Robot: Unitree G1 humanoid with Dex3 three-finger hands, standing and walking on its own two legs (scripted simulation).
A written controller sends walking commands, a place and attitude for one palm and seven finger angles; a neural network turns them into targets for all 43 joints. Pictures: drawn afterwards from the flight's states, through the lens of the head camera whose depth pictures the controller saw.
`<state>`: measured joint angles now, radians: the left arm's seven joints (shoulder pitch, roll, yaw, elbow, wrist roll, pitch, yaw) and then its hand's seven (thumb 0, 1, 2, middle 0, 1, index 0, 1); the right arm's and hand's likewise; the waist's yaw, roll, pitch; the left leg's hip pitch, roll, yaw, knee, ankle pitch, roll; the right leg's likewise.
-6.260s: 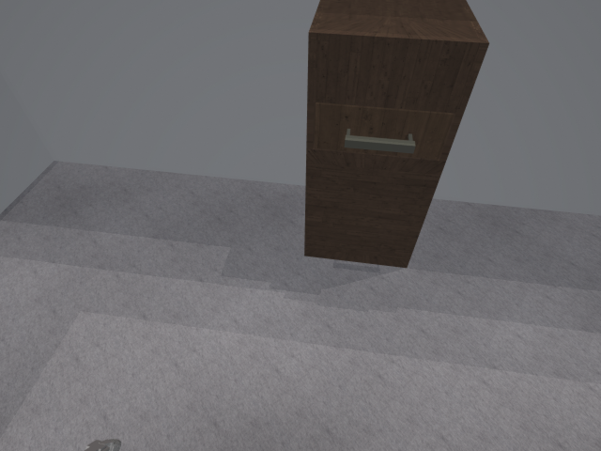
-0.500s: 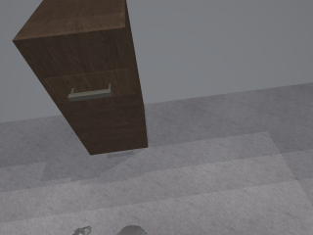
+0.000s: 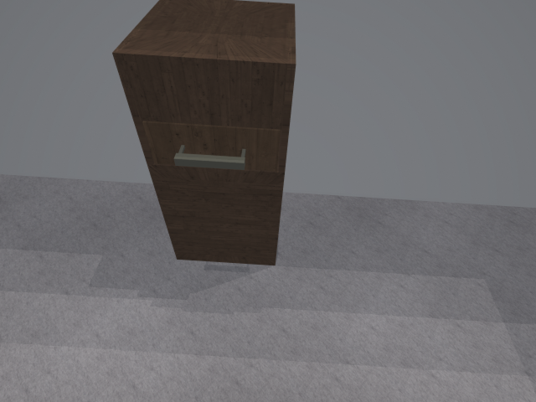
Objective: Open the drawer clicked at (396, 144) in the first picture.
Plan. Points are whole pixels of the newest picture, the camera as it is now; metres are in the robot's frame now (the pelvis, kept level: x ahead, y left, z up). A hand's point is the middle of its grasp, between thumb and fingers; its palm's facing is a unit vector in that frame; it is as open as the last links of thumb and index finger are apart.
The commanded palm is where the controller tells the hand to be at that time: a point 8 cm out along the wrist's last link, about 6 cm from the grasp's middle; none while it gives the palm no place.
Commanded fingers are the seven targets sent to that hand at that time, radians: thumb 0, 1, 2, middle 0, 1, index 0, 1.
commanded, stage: take the last steps up to it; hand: left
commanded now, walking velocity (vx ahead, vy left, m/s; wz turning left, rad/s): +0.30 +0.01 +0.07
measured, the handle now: (211, 156) +0.77 +0.22 -0.14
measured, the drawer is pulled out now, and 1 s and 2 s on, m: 0.00 0.00 0.00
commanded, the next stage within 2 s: come to a stop and stand still in 0.62 s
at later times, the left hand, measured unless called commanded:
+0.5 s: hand out of the picture +0.04 +0.14 -0.17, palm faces +0.16 -0.98 -0.13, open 7.3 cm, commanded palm none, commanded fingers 0.00 0.90 0.90 -0.20 -0.30 -0.20 -0.30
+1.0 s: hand (173, 304) +0.33 +0.22 -0.17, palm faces +0.06 -0.97 -0.24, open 7.3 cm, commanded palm none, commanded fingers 0.00 0.90 0.90 -0.20 -0.30 -0.20 -0.30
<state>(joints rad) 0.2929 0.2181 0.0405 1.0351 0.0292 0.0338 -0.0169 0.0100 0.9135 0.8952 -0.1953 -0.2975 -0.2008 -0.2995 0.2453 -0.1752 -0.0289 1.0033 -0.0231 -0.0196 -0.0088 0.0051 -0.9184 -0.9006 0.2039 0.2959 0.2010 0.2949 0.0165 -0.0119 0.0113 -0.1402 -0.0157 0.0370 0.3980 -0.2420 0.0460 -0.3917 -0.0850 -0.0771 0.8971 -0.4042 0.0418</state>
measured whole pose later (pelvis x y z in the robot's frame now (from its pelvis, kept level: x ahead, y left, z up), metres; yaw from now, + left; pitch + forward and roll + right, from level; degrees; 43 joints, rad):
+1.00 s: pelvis +0.26 +0.03 -0.01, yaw +3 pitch -1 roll +1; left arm 0.17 0.17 0.03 1.01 0.02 0.00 0.02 0.00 0.92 0.90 -0.19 -0.30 -0.20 -0.30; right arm 0.22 -0.16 -0.05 1.07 -0.01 0.02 -0.02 0.01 -0.93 -0.90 0.20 0.30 0.20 0.29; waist -0.01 0.02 0.05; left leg -0.25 0.03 0.12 0.65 -0.40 0.00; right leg -0.33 -0.05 -0.09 0.59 -0.25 -0.03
